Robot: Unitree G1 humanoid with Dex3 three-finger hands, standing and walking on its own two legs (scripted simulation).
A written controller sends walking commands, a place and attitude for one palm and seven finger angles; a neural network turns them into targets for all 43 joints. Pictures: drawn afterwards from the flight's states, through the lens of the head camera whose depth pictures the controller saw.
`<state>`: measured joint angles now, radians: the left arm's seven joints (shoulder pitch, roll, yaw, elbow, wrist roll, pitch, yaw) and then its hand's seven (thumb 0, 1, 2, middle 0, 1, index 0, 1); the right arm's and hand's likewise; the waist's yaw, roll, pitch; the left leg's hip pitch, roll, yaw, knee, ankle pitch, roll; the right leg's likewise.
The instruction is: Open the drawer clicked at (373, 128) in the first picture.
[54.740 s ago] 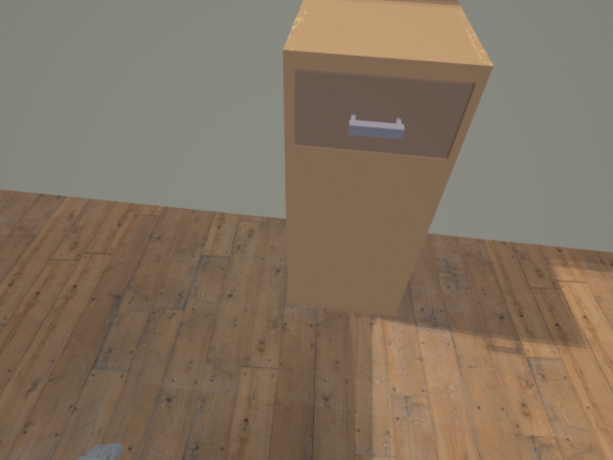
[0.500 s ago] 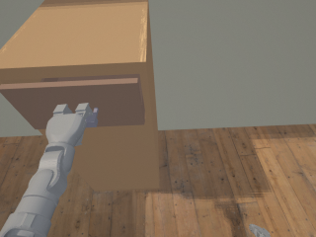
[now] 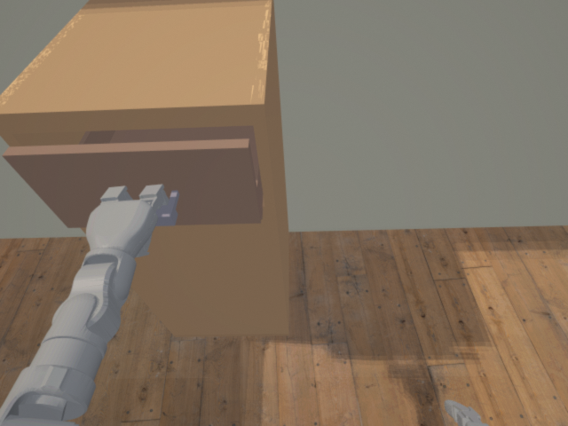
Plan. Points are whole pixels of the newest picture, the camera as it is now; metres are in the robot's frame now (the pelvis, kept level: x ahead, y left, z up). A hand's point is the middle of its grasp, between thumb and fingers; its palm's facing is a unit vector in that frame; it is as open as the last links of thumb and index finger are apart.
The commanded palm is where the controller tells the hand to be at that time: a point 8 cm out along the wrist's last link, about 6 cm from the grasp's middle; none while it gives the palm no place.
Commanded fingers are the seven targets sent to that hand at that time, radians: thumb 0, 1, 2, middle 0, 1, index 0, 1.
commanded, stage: pull the drawer open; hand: left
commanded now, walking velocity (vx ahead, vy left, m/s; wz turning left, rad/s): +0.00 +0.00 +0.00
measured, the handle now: (141, 206) +0.43 +0.25 +0.06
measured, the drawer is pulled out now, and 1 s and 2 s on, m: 0.04 0.25 0.30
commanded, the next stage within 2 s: open the thumb to release the handle in 1.38 s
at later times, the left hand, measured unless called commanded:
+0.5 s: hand (117, 322) +0.25 +0.23 +0.04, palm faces +0.02 -0.09 -1.00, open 6.2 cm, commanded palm +0.20 +0.24 +0.10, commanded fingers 0.00 0.90 0.90 -0.40 -1.35 -0.40 -1.35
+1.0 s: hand (93, 395) +0.16 +0.23 +0.05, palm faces -0.02 -0.10 -1.00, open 6.2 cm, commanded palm +0.10 +0.24 +0.10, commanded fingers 0.00 0.90 0.90 -0.40 -1.35 -0.40 -1.35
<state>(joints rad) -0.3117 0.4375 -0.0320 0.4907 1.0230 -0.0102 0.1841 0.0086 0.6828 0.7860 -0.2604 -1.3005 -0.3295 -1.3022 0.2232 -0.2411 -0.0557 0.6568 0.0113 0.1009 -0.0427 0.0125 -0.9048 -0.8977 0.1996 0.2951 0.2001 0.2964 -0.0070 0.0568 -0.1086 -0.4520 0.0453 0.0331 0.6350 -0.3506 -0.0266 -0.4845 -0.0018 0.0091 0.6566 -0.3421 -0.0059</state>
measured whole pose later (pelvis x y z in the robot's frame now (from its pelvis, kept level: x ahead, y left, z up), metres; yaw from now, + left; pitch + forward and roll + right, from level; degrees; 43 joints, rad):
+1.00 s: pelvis +0.00 +0.00 +0.00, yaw -1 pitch +6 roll +0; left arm 0.66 0.43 0.00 -0.33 0.97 -0.02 0.31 0.04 0.67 0.77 -0.24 -1.30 -0.37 -1.29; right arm 0.12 -0.25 -0.01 0.60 -0.03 0.07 0.02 0.02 -0.90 -0.90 0.20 0.29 0.20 0.30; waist 0.07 0.06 -0.08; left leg -0.36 0.06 0.05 0.64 -0.37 -0.04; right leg -0.40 0.01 0.03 0.66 -0.36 -0.01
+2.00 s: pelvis -0.03 +0.00 +0.00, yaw +1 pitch +1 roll +0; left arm 0.60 0.42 -0.03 -0.29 0.99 -0.02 0.30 0.00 -0.27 0.40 -0.34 -1.23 -0.34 -1.23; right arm 0.11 -0.22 0.01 0.60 -0.04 0.04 -0.01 0.02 -0.90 -0.90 0.20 0.30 0.20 0.30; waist 0.10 0.07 -0.05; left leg -0.34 0.05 0.02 0.66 -0.35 -0.03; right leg -0.36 0.00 0.00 0.66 -0.33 -0.01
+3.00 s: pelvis -0.04 +0.00 +0.01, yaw +2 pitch -4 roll +0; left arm 0.47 0.48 -0.06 -0.45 0.94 0.08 0.12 0.00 -0.49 0.30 -0.35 -1.21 -0.44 -1.26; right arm 0.08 -0.24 0.03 0.62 -0.01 0.05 -0.02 0.02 -0.90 -0.90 0.20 0.30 0.20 0.30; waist 0.14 0.11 0.00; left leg -0.18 0.03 0.00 0.51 -0.26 -0.02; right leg -0.19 -0.01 -0.02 0.50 -0.25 0.00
